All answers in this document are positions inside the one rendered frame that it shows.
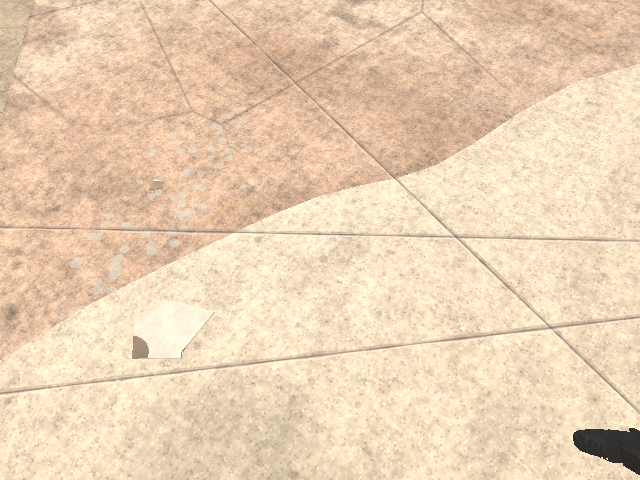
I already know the robot right hand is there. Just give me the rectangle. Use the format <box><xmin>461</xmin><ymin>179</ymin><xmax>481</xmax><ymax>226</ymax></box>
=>
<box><xmin>573</xmin><ymin>428</ymin><xmax>640</xmax><ymax>475</ymax></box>

